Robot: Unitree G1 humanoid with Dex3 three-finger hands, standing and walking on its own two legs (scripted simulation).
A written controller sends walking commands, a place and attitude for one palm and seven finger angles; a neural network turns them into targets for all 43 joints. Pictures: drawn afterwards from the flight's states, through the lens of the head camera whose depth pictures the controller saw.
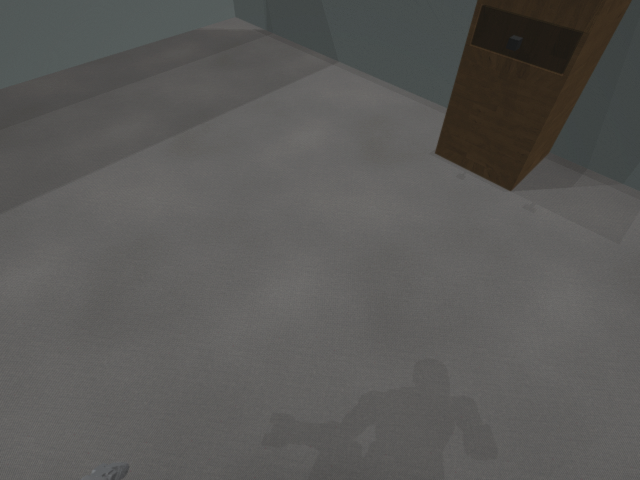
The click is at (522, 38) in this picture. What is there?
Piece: drawer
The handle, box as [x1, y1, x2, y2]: [506, 35, 522, 50]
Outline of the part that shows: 513,35 509,38 506,47 515,50 519,47 522,38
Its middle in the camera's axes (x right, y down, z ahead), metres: +0.76 -0.76 +1.49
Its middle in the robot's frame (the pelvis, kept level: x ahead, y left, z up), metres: +1.65 -0.67 -0.12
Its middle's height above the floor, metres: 0.65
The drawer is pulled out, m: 0.00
